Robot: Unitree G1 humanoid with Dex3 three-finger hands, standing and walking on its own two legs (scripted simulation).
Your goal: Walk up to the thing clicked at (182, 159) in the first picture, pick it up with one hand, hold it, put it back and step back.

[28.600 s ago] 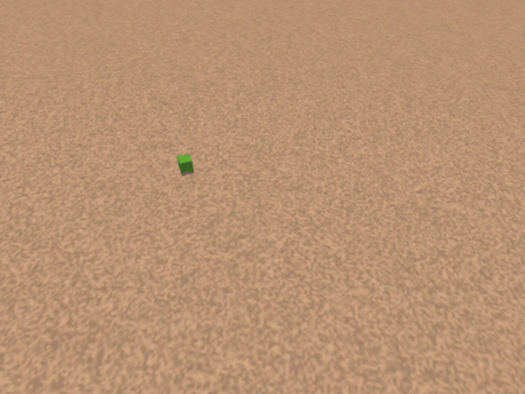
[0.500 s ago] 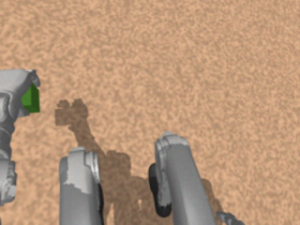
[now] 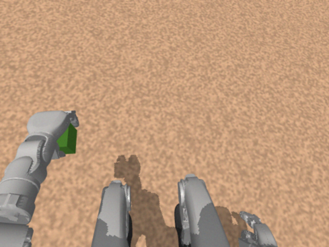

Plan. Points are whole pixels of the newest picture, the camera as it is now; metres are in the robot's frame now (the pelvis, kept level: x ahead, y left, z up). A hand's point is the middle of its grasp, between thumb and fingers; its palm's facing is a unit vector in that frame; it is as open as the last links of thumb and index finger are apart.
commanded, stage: lift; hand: left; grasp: from above
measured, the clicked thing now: (58, 138) +0.41 +0.26 -0.11
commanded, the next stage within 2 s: hold in 0.84 s
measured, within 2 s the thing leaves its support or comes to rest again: neither
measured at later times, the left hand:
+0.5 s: hand (37, 126) +0.37 +0.22 +0.08, palm faces -0.45 -0.07 -0.89, open 10.5 cm
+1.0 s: hand (22, 97) +0.39 +0.22 +0.15, palm faces -0.46 -0.07 -0.89, open 10.5 cm
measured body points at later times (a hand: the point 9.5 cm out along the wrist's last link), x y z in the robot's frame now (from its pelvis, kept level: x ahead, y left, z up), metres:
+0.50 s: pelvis +0.03 -0.01 +0.16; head +0.11 +0.00 +0.60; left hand +0.39 +0.23 +0.13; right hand +0.13 -0.28 +0.03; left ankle +0.08 +0.11 -0.49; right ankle +0.10 -0.15 -0.49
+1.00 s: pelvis +0.07 -0.01 +0.22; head +0.12 -0.01 +0.66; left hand +0.41 +0.22 +0.20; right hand +0.17 -0.27 +0.09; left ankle +0.08 +0.11 -0.49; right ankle +0.10 -0.15 -0.49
